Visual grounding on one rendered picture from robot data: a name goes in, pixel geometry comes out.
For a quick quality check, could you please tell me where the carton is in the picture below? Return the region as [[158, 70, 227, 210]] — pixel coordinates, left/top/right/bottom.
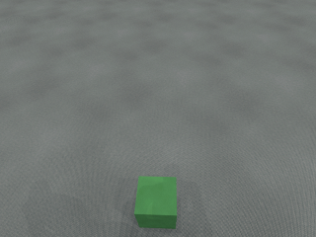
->
[[134, 176, 177, 229]]

